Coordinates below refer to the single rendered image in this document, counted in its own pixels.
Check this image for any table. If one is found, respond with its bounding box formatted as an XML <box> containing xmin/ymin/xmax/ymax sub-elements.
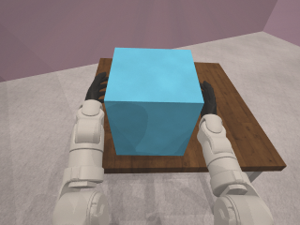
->
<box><xmin>95</xmin><ymin>58</ymin><xmax>287</xmax><ymax>215</ymax></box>

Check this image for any left robot hand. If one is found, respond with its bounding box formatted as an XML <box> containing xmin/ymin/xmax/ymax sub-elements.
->
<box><xmin>85</xmin><ymin>71</ymin><xmax>109</xmax><ymax>103</ymax></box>

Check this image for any left robot upper arm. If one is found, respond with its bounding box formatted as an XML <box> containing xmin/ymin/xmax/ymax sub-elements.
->
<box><xmin>52</xmin><ymin>190</ymin><xmax>110</xmax><ymax>225</ymax></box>

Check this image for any right robot hand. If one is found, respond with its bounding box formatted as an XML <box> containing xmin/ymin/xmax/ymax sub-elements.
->
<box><xmin>199</xmin><ymin>81</ymin><xmax>218</xmax><ymax>118</ymax></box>

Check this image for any carton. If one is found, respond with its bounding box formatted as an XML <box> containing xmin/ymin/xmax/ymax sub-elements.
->
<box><xmin>104</xmin><ymin>47</ymin><xmax>204</xmax><ymax>156</ymax></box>

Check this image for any left robot forearm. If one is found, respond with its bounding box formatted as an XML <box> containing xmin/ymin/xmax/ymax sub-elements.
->
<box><xmin>52</xmin><ymin>99</ymin><xmax>105</xmax><ymax>225</ymax></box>

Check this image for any right robot upper arm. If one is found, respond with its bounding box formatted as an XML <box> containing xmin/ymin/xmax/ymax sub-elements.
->
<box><xmin>214</xmin><ymin>194</ymin><xmax>274</xmax><ymax>225</ymax></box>

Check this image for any right robot forearm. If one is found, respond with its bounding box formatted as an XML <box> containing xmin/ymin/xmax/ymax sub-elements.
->
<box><xmin>197</xmin><ymin>113</ymin><xmax>275</xmax><ymax>225</ymax></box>

